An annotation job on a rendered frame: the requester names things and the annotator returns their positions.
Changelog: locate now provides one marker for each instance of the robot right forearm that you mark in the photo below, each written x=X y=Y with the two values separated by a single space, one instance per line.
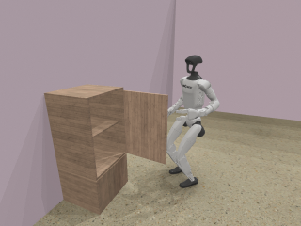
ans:
x=175 y=107

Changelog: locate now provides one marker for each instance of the left robot thigh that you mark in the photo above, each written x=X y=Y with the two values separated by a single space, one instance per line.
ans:
x=189 y=140

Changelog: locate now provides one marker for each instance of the cupboard door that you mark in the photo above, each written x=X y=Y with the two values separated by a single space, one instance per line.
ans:
x=145 y=120

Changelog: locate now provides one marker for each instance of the robot right upper arm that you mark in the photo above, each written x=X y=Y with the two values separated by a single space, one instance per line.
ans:
x=181 y=81

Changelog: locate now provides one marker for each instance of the left robot foot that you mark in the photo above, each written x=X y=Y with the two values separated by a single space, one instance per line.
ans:
x=188 y=183

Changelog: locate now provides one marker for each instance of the robot left hand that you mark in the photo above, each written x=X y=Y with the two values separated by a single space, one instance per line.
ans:
x=191 y=114

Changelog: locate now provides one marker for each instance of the robot left forearm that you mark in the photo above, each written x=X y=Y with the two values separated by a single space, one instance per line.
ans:
x=208 y=109

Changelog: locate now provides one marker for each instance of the robot left upper arm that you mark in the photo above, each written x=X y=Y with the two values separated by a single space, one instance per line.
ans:
x=206 y=87

